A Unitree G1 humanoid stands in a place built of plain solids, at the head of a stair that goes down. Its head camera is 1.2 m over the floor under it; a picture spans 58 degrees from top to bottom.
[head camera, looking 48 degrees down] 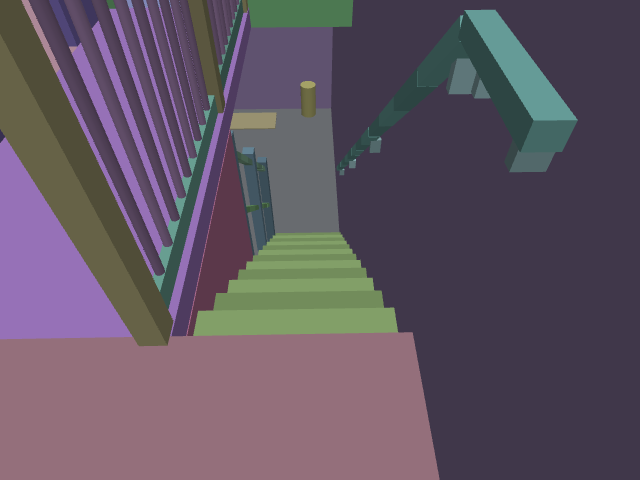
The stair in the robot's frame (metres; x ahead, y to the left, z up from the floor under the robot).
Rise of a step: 0.20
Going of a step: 0.22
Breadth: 0.75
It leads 1 degrees to the left of straight ahead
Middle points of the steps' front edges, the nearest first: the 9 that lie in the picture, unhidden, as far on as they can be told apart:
0.68 0.08 0.00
0.91 0.09 -0.20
1.13 0.09 -0.40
1.36 0.10 -0.61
1.58 0.10 -0.81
1.80 0.11 -1.01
2.03 0.11 -1.21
2.25 0.12 -1.41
2.48 0.12 -1.62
